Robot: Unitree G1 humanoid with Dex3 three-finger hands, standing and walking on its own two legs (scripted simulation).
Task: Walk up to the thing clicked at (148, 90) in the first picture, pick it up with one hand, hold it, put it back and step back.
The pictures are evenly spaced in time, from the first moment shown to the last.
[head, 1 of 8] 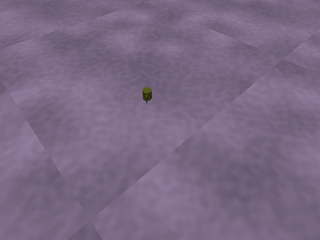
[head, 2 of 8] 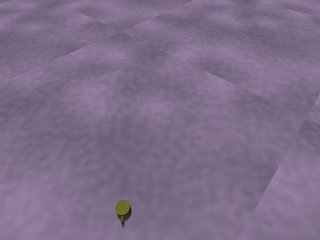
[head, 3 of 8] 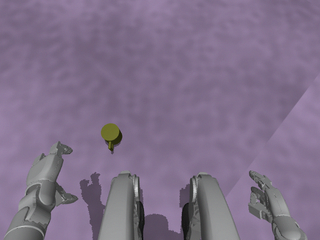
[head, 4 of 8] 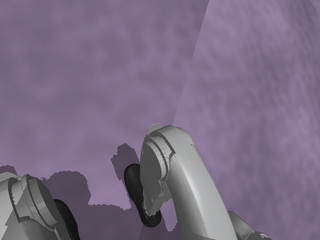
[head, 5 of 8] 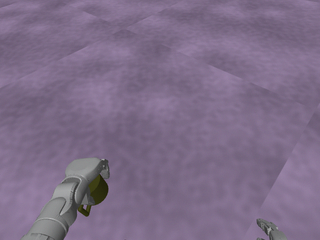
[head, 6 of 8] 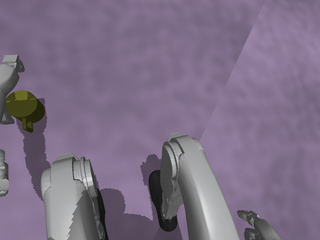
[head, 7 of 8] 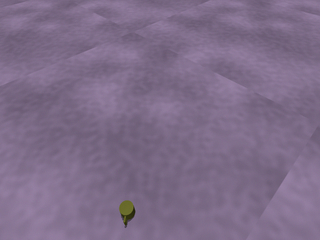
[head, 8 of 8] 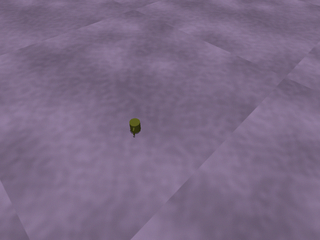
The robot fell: no
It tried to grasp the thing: yes
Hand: left
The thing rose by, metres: 0.65
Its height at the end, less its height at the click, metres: +0.00
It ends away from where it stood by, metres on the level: 0.02
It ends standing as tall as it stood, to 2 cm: yes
